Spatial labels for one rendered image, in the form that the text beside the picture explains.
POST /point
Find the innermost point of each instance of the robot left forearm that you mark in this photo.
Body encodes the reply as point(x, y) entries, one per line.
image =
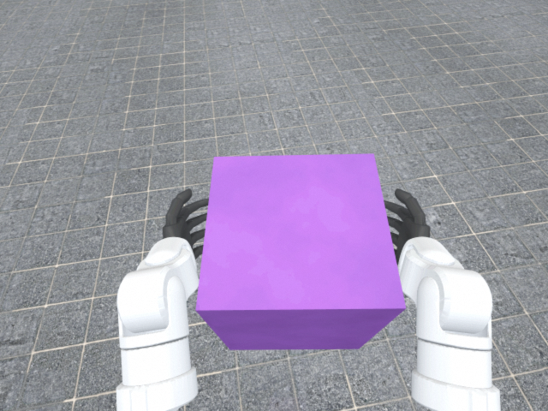
point(157, 374)

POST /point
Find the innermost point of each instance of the robot right forearm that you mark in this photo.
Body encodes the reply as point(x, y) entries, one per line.
point(453, 326)

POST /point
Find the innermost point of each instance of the robot left hand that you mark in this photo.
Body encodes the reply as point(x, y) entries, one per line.
point(176, 224)

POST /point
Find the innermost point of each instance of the robot right hand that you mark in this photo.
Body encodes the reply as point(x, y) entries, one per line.
point(413, 222)

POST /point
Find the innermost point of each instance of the carton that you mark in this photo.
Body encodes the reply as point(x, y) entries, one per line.
point(297, 253)

